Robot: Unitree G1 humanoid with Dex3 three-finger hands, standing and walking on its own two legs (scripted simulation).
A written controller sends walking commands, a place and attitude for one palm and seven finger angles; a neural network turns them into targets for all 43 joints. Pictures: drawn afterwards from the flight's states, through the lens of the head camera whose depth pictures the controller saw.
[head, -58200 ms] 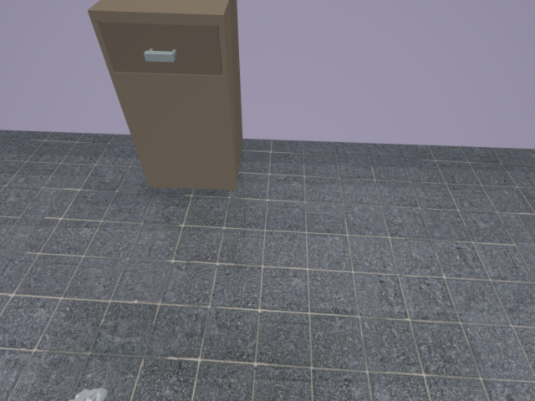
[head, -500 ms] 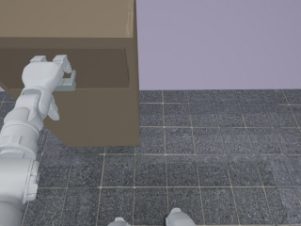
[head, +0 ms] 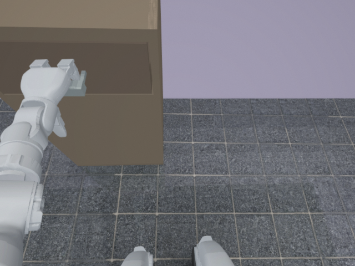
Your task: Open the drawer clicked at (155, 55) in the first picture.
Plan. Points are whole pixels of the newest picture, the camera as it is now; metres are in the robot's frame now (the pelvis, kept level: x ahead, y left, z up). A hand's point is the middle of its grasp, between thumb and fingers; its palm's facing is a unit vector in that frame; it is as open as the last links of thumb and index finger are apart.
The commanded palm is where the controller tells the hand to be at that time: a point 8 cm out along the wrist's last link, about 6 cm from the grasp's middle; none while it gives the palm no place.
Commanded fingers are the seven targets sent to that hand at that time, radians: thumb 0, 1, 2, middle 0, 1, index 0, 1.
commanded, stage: lower the fingers behind the handle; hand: left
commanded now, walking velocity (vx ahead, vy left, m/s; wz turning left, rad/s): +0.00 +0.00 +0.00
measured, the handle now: (64, 81) +0.55 +0.26 +0.02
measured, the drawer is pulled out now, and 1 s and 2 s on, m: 0.00 0.00 0.00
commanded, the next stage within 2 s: lift the fingers back up to retry in 0.66 s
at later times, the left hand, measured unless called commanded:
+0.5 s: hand (60, 99) +0.49 +0.25 +0.03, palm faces -0.06 +0.02 -1.00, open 13.8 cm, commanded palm +0.48 +0.25 +0.05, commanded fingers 0.00 -0.50 0.30 -0.30 -1.20 -0.30 -1.20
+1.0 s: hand (59, 99) +0.49 +0.25 +0.03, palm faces -0.11 +0.01 -0.99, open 13.9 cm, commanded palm +0.49 +0.25 +0.09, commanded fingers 0.00 -0.50 0.30 -0.30 -1.20 -0.30 -1.20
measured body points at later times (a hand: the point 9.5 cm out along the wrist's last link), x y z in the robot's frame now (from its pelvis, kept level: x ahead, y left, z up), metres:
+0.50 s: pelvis -0.03 +0.00 -0.02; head +0.11 +0.01 +0.41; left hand +0.49 +0.25 +0.08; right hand -0.03 -0.28 -0.14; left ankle -0.02 +0.11 -0.68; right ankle +0.03 -0.14 -0.68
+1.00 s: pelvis -0.02 +0.00 -0.01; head +0.12 +0.00 +0.42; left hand +0.49 +0.25 +0.08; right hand -0.02 -0.28 -0.13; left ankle -0.02 +0.11 -0.68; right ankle +0.03 -0.14 -0.68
